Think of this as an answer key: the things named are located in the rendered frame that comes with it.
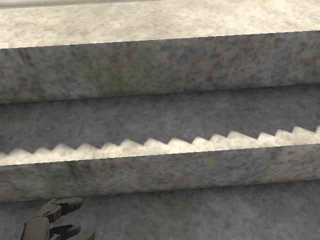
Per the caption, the robot left hand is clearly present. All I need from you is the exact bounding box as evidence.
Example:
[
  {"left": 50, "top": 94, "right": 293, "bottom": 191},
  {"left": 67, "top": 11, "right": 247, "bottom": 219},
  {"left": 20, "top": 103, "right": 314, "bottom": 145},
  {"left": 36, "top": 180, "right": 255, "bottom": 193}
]
[{"left": 20, "top": 197, "right": 96, "bottom": 240}]

